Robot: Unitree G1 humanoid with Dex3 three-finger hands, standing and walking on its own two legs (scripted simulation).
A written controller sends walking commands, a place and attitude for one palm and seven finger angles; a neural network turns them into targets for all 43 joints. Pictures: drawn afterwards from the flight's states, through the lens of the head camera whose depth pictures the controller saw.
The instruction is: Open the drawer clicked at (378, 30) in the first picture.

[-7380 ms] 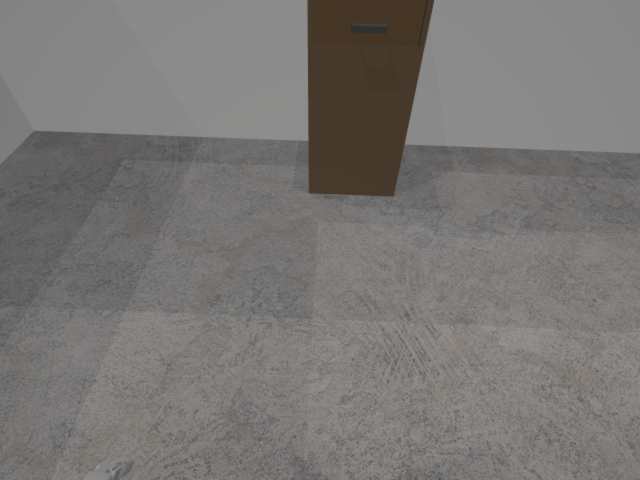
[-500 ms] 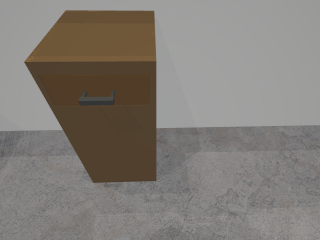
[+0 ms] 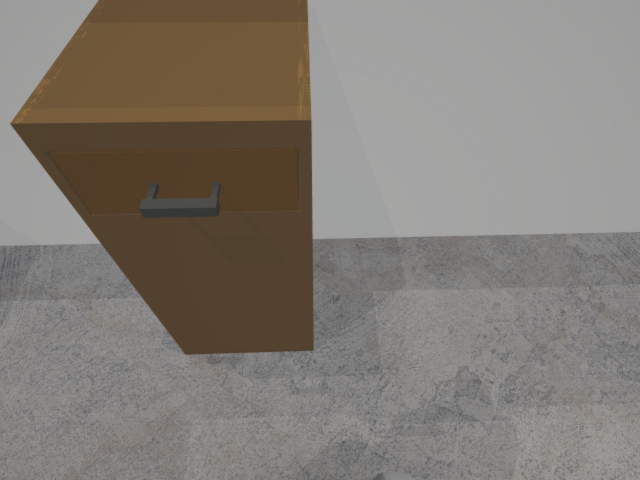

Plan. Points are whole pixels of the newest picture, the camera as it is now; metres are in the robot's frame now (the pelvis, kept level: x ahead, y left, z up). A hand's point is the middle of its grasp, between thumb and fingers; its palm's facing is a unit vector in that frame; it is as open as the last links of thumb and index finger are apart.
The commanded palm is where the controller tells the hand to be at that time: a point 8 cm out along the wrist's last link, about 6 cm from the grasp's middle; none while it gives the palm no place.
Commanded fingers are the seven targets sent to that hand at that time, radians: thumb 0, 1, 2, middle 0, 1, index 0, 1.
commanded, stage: come to a stop and stand still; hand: left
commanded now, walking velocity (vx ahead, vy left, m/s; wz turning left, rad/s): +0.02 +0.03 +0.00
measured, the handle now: (182, 198) +0.50 +0.26 +0.01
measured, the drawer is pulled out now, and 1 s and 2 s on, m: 0.00 0.00 0.00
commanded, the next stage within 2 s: look again from close up in 1.60 s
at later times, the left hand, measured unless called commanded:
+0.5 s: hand out of the picture +0.01 +0.09 -0.17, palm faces +0.10 -0.97 -0.22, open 7.3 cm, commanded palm none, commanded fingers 0.00 0.90 0.90 -0.20 -0.30 -0.20 -0.30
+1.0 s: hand out of the picture -0.09 +0.09 -0.17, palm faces +0.09 -0.98 -0.16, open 7.4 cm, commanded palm none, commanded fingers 0.00 0.90 0.90 -0.20 -0.30 -0.20 -0.30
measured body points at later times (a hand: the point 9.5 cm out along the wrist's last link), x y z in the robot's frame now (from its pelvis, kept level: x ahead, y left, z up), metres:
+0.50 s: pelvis -0.03 -0.09 +0.00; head -0.02 -0.10 +0.45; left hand +0.00 +0.14 -0.15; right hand -0.02 -0.32 -0.17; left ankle -0.10 +0.05 -0.74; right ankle -0.01 -0.14 -0.74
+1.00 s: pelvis -0.05 -0.06 +0.01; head -0.05 -0.06 +0.46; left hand -0.09 +0.14 -0.16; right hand -0.12 -0.26 -0.15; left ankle -0.10 +0.05 -0.74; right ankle -0.01 -0.14 -0.74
